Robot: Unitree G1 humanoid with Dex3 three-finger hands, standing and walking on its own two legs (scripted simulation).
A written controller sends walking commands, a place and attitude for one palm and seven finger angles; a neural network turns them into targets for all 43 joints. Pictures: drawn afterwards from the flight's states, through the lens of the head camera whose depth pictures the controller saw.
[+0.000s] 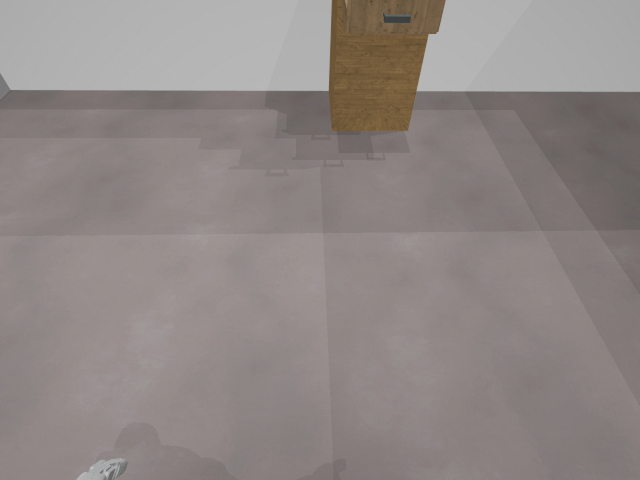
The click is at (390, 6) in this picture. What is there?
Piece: drawer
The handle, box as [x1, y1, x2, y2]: [383, 12, 410, 22]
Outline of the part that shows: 383,12 384,22 409,22 410,15 408,15 406,12 403,15 386,14 385,12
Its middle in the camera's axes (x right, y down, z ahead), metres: +0.30 -0.89 +1.54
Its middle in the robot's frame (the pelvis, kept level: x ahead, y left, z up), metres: +1.76 -0.21 -0.09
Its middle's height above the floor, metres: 0.68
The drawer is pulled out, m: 0.21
